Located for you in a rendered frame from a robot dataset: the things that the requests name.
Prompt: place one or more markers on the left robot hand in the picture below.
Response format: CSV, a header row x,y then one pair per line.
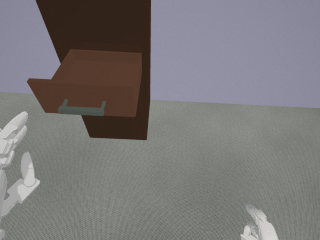
x,y
11,135

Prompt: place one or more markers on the cabinet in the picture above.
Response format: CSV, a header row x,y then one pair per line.
x,y
105,25

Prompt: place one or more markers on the right robot hand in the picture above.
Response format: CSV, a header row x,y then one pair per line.
x,y
264,230

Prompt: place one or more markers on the handle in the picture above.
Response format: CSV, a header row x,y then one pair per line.
x,y
88,111

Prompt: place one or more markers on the drawer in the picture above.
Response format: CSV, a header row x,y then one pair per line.
x,y
88,77

